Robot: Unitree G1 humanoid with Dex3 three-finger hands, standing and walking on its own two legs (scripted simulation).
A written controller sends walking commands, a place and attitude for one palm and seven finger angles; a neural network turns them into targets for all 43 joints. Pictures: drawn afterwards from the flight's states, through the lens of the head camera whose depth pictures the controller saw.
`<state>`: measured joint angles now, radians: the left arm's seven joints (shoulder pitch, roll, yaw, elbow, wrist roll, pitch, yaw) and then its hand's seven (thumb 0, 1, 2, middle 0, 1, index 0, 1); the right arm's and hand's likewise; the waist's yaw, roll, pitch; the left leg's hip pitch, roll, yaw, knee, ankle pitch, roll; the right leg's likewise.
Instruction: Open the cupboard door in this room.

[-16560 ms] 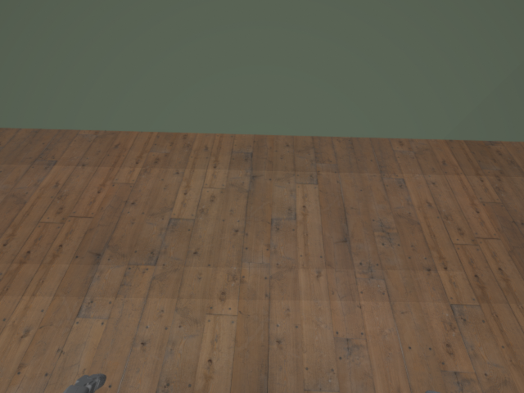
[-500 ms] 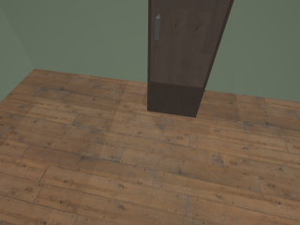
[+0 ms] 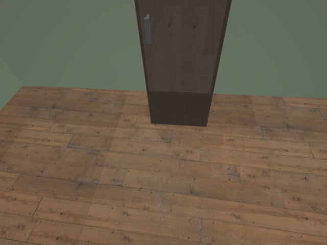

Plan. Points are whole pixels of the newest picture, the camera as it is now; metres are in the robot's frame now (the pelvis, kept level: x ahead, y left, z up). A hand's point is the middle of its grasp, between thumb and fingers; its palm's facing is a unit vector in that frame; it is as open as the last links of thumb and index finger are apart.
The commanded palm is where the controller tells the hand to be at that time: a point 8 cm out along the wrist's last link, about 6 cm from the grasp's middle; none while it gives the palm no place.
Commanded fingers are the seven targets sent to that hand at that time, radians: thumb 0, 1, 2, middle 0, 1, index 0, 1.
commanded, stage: walk to a spot facing it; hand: left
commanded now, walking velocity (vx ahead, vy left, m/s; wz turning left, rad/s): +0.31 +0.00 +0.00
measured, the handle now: (148, 29) +1.03 +0.17 +0.03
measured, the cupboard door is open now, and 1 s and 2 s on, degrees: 0 0 0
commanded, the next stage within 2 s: take the last steps up to it in 0.12 s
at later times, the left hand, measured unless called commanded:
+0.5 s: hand (101, 237) +0.17 +0.22 -0.18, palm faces +0.02 -0.99 -0.14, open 7.4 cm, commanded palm none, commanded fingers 0.00 0.90 0.90 -0.20 -0.30 -0.20 -0.30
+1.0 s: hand (137, 140) +0.50 +0.16 -0.16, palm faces -0.14 -0.98 -0.14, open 7.4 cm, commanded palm none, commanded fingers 0.00 0.90 0.90 -0.20 -0.30 -0.20 -0.30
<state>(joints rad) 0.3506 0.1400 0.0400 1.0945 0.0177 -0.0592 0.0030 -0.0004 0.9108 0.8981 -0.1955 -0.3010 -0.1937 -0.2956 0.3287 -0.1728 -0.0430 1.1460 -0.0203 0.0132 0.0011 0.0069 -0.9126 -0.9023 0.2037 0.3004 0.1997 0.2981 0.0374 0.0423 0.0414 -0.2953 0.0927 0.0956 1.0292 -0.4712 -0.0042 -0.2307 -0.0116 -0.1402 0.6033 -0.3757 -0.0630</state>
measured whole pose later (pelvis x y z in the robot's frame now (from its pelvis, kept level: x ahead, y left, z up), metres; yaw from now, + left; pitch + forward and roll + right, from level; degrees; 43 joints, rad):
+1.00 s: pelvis +0.38 +0.02 +0.01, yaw -3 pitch +0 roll +0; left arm 0.09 0.15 0.03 1.03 0.02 0.01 -0.02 0.00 0.91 0.90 -0.19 -0.30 -0.19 -0.30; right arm 0.49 -0.08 -0.02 1.17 -0.03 -0.06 -0.02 0.00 -0.91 -0.90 0.21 0.30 0.20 0.30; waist -0.09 0.00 0.08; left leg 0.02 0.02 0.19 0.37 -0.38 0.01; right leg -0.45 -0.08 -0.11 0.66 -0.24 -0.01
